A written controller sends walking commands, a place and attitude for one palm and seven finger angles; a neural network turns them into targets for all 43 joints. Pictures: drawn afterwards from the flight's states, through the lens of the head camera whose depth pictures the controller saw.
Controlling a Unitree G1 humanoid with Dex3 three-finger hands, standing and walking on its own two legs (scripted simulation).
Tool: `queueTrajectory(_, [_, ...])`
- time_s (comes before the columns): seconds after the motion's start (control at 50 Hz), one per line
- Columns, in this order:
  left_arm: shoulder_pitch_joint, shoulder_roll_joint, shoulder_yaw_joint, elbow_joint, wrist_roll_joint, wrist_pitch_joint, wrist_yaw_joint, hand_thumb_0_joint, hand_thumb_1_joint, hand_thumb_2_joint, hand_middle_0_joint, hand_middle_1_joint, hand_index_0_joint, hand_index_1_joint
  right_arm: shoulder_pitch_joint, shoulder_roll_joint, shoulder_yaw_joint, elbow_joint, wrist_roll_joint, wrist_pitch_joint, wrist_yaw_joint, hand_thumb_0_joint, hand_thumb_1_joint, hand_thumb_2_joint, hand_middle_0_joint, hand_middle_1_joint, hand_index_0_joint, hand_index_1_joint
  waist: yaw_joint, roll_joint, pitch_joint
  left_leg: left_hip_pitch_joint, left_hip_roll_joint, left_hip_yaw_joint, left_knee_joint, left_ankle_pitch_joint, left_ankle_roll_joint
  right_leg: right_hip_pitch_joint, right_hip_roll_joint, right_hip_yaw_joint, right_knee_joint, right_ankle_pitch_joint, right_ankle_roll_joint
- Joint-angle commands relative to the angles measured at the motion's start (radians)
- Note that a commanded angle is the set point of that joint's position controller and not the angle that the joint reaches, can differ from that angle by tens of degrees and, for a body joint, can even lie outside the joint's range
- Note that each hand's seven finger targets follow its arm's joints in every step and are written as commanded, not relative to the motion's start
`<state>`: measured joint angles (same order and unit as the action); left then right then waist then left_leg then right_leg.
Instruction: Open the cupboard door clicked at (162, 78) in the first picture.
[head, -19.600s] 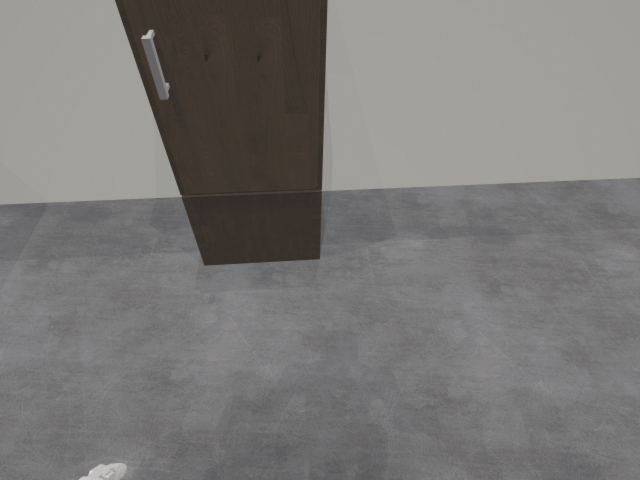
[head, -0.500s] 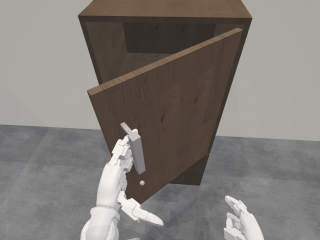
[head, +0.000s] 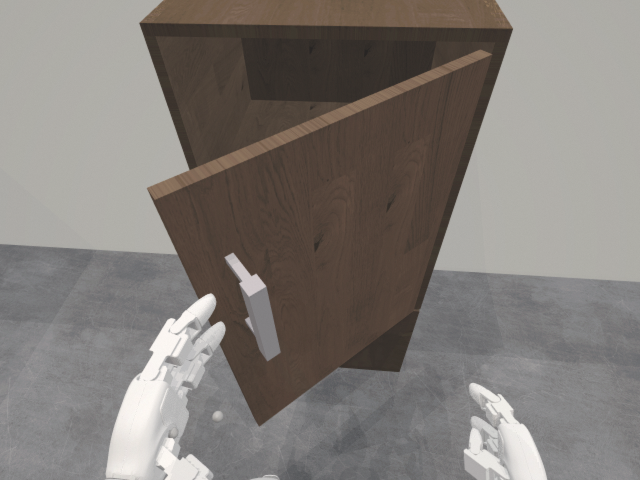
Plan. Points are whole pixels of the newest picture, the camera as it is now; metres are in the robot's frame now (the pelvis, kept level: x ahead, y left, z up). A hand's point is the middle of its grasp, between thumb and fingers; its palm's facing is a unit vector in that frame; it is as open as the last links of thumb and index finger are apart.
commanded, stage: slide the hand sideways off the handle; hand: left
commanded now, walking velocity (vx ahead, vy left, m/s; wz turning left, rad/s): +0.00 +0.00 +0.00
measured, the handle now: (253, 309) +0.28 +0.10 +0.10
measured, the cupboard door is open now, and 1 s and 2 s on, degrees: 42 42 42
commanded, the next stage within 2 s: draw the hand back to the body in 0.20 s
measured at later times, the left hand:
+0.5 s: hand (166, 429) +0.15 +0.15 +0.11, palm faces -0.03 -1.00 -0.05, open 16.3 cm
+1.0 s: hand (75, 392) +0.17 +0.22 +0.15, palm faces +0.23 -0.93 -0.29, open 14.9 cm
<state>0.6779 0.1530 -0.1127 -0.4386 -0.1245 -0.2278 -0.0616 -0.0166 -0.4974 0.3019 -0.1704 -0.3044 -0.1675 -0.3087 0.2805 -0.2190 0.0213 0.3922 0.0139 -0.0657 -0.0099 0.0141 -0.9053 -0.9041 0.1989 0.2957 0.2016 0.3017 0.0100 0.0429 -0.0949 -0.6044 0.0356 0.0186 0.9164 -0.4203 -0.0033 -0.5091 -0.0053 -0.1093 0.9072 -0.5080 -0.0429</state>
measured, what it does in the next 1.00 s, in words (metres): stands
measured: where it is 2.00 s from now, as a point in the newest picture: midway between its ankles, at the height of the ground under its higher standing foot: outside the picture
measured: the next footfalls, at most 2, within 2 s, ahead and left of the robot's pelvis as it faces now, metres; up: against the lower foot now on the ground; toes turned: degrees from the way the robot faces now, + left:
none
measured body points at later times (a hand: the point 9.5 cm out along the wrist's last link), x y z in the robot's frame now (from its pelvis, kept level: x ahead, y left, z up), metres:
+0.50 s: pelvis -0.01 +0.01 +0.00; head +0.00 +0.00 +0.45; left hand +0.15 +0.20 +0.12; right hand +0.19 -0.21 -0.06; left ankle +0.03 +0.12 -0.69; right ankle -0.02 -0.09 -0.69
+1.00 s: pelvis +0.00 +0.02 +0.03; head -0.01 +0.02 +0.48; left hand +0.15 +0.27 +0.16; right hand +0.19 -0.19 -0.03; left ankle +0.03 +0.12 -0.69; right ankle -0.02 -0.09 -0.69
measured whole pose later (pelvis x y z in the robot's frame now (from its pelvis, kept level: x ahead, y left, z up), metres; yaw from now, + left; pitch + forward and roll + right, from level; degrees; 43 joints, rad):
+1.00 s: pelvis +0.00 +0.02 +0.03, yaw +0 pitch +0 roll -2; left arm 0.63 0.30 0.13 -0.52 -0.08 -0.03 0.07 -0.01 -0.25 0.41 -0.17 -0.30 -0.17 -0.30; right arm 0.25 -0.21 0.06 0.51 0.02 -0.12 -0.11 0.01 -0.90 -0.90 0.20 0.30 0.20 0.30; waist 0.05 0.05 -0.04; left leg -0.37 0.03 0.03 0.70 -0.33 0.03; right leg -0.25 0.00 -0.10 0.62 -0.37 -0.01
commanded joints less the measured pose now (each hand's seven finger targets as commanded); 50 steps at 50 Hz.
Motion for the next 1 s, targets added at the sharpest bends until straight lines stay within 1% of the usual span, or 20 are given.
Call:
queueTrajectory(0.0, [0.063,0.076,0.118,-0.225,-0.046,-0.079,-0.037,0.000,-0.500,0.300,-0.150,-0.300,-0.150,-0.300,-0.092,-0.086,-0.053,-0.170,0.015,-0.061,-0.018,0.000,-0.900,-0.900,0.200,0.300,0.200,0.300,0.006,-0.069,-0.118,0.088,-0.052,-0.028,-0.076,0.214,0.032,0.034,0.001,0.111,-0.167,0.412,0.049])
queueTrajectory(0.06, [0.064,0.070,0.116,-0.232,-0.073,-0.090,-0.071,0.000,-0.500,0.300,-0.150,-0.300,-0.150,-0.300,-0.095,-0.088,-0.053,-0.170,0.021,-0.063,-0.024,0.000,-0.900,-0.900,0.200,0.300,0.200,0.300,-0.004,-0.056,-0.095,0.080,-0.053,-0.034,-0.072,0.201,0.031,0.009,0.002,0.108,-0.167,0.397,0.052])
queueTrajectory(0.12, [0.105,0.096,0.160,-0.221,-0.097,-0.100,-0.102,0.000,-0.500,0.300,-0.150,-0.300,-0.150,-0.300,-0.098,-0.088,-0.061,-0.164,0.024,-0.064,-0.033,0.000,-0.900,-0.900,0.200,0.300,0.200,0.300,0.003,-0.086,-0.107,0.065,-0.052,-0.038,-0.058,0.194,0.031,0.013,-0.002,0.120,-0.170,0.392,0.057])
queueTrajectory(0.16, [0.089,0.080,0.135,-0.237,-0.107,-0.111,-0.123,0.000,-0.500,0.300,-0.150,-0.300,-0.150,-0.300,-0.097,-0.091,-0.058,-0.170,0.027,-0.069,-0.035,0.000,-0.900,-0.900,0.200,0.300,0.200,0.300,-0.005,-0.061,-0.101,0.069,-0.053,-0.042,-0.059,0.198,0.033,-0.003,0.001,0.109,-0.162,0.381,0.054])
queueTrajectory(0.26, [0.056,0.086,0.132,-0.226,-0.112,-0.114,-0.133,0.000,-0.500,0.300,-0.150,-0.300,-0.150,-0.300,-0.093,-0.096,-0.060,-0.169,0.028,-0.078,-0.040,0.000,-0.900,-0.900,0.200,0.300,0.200,0.300,-0.009,-0.071,-0.093,0.058,-0.050,-0.050,-0.056,0.172,0.034,-0.035,0.007,0.101,-0.158,0.315,0.049])
queueTrajectory(0.3, [0.054,0.105,0.145,-0.246,-0.104,-0.109,-0.123,0.000,-0.500,0.300,-0.150,-0.300,-0.150,-0.300,-0.098,-0.095,-0.062,-0.175,0.030,-0.077,-0.041,0.000,-0.900,-0.900,0.200,0.300,0.200,0.300,0.002,-0.033,-0.109,0.072,-0.048,-0.047,-0.063,0.171,0.035,-0.035,0.010,0.096,-0.156,0.286,0.040])
queueTrajectory(0.38, [0.029,0.147,0.192,-0.274,-0.100,-0.079,-0.094,0.000,-0.500,0.300,-0.150,-0.300,-0.150,-0.300,-0.107,-0.091,-0.054,-0.174,0.034,-0.072,-0.046,0.000,-0.900,-0.900,0.200,0.300,0.200,0.300,0.018,-0.023,-0.112,0.092,-0.042,-0.053,-0.092,0.158,0.036,-0.020,0.021,0.080,-0.165,0.241,0.030])
queueTrajectory(0.42, [0.024,0.125,0.178,-0.283,-0.110,-0.059,-0.093,0.000,-0.500,0.300,-0.150,-0.300,-0.150,-0.300,-0.109,-0.086,-0.048,-0.178,0.039,-0.076,-0.047,0.000,-0.900,-0.900,0.200,0.300,0.200,0.300,0.012,-0.013,-0.096,0.106,-0.041,-0.053,-0.109,0.146,0.036,-0.024,0.024,0.069,-0.175,0.232,0.031])
queueTrajectory(0.48, [0.018,0.138,0.209,-0.244,-0.122,-0.016,-0.100,0.000,-0.500,0.300,-0.150,-0.300,-0.150,-0.300,-0.121,-0.092,-0.041,-0.163,0.040,-0.078,-0.052,0.000,-0.900,-0.900,0.200,0.300,0.200,0.300,0.014,-0.043,-0.071,0.105,-0.039,-0.056,-0.126,0.131,0.036,-0.006,0.026,0.071,-0.204,0.210,0.033])
queueTrajectory(0.58, [-0.032,0.165,0.253,-0.256,-0.148,0.033,-0.123,0.000,-0.500,0.300,-0.150,-0.300,-0.150,-0.300,-0.133,-0.102,-0.030,-0.145,0.042,-0.097,-0.059,0.000,-0.900,-0.900,0.200,0.300,0.200,0.300,0.018,-0.022,-0.050,0.134,-0.037,-0.062,-0.163,0.122,0.035,0.017,0.026,0.063,-0.237,0.192,0.030])
queueTrajectory(0.64, [-0.054,0.182,0.274,-0.283,-0.160,0.046,-0.133,0.000,-0.500,0.300,-0.150,-0.300,-0.150,-0.300,-0.131,-0.105,-0.025,-0.136,0.046,-0.118,-0.059,0.000,-0.900,-0.900,0.200,0.300,0.200,0.300,0.019,0.020,-0.053,0.167,-0.036,-0.065,-0.183,0.127,0.033,0.021,0.029,0.054,-0.249,0.200,0.029])
queueTrajectory(0.68, [-0.072,0.195,0.294,-0.264,-0.165,0.059,-0.135,0.000,-0.500,0.300,-0.150,-0.300,-0.150,-0.300,-0.136,-0.108,-0.024,-0.118,0.044,-0.129,-0.060,0.000,-0.900,-0.900,0.200,0.300,0.200,0.300,0.019,-0.002,-0.043,0.172,-0.035,-0.069,-0.195,0.120,0.033,0.033,0.031,0.052,-0.264,0.191,0.029])
queueTrajectory(0.7, [-0.078,0.196,0.307,-0.254,-0.173,0.066,-0.138,0.000,-0.465,0.315,-0.151,-0.300,-0.151,-0.300,-0.138,-0.109,-0.023,-0.115,0.046,-0.133,-0.062,0.000,-0.900,-0.900,0.200,0.300,0.200,0.300,0.017,-0.020,-0.030,0.174,-0.035,-0.071,-0.202,0.116,0.034,0.032,0.031,0.051,-0.274,0.187,0.031])
queueTrajectory(0.78, [-0.103,0.223,0.350,-0.268,-0.186,0.091,-0.156,0.000,-0.325,0.375,-0.156,-0.300,-0.156,-0.300,-0.148,-0.116,-0.021,-0.096,0.047,-0.153,-0.063,0.000,-0.900,-0.900,0.200,0.300,0.200,0.300,0.030,0.014,-0.054,0.212,-0.036,-0.070,-0.225,0.153,0.032,0.080,0.031,0.044,-0.284,0.231,0.027])
queueTrajectory(0.8, [-0.133,0.357,0.371,-0.371,-0.034,0.094,-0.006,0.000,-0.290,0.390,-0.158,-0.300,-0.158,-0.300,-0.160,-0.102,-0.015,-0.115,0.032,-0.138,-0.094,0.000,-0.900,-0.900,0.200,0.300,0.200,0.300,0.072,0.008,-0.018,0.219,-0.027,-0.048,-0.265,0.134,0.026,0.090,0.010,0.108,-0.369,0.209,0.015])
queueTrajectory(0.82, [-0.065,0.262,0.332,-0.320,-0.017,0.115,0.059,0.000,-0.255,0.405,-0.159,-0.300,-0.159,-0.300,-0.149,-0.081,-0.006,-0.099,0.023,-0.132,-0.103,0.000,-0.900,-0.900,0.200,0.300,0.200,0.300,0.049,0.016,0.025,0.241,-0.031,-0.043,-0.280,0.118,0.023,0.085,0.002,0.101,-0.400,0.173,0.015])
queueTrajectory(0.84, [-0.049,0.218,0.290,-0.291,0.008,0.132,0.093,0.000,-0.220,0.420,-0.160,-0.300,-0.160,-0.300,-0.144,-0.080,-0.001,-0.086,0.020,-0.123,-0.103,0.000,-0.900,-0.900,0.200,0.300,0.200,0.300,0.040,0.016,0.064,0.257,-0.028,-0.043,-0.291,0.106,0.023,0.081,0.001,0.088,-0.414,0.155,0.019])
queueTrajectory(0.86, [-0.072,0.228,0.292,-0.297,0.024,0.138,0.119,0.000,-0.185,0.435,-0.161,-0.300,-0.161,-0.300,-0.149,-0.088,-0.001,-0.080,0.018,-0.115,-0.103,0.000,-0.900,-0.900,0.200,0.300,0.200,0.300,0.037,0.021,0.066,0.277,-0.024,-0.046,-0.309,0.104,0.025,0.088,0.001,0.083,-0.429,0.148,0.020])
queueTrajectory(0.88, [-0.087,0.242,0.301,-0.287,0.037,0.140,0.139,0.000,-0.150,0.450,-0.162,-0.300,-0.162,-0.300,-0.157,-0.094,-0.003,-0.068,0.014,-0.114,-0.105,0.000,-0.900,-0.900,0.200,0.300,0.200,0.300,0.037,-0.016,0.062,0.294,-0.021,-0.051,-0.327,0.110,0.028,0.111,0.004,0.078,-0.444,0.152,0.020])
queueTrajectory(0.98, [-0.111,0.278,0.339,-0.281,0.071,0.130,0.187,0.000,0.025,0.525,-0.169,-0.300,-0.169,-0.300,-0.178,-0.105,-0.003,-0.026,0.000,-0.120,-0.103,0.000,-0.900,-0.900,0.200,0.300,0.200,0.300,0.044,0.037,0.030,0.392,-0.017,-0.051,-0.416,0.184,0.029,0.223,0.000,0.069,-0.475,0.239,0.019])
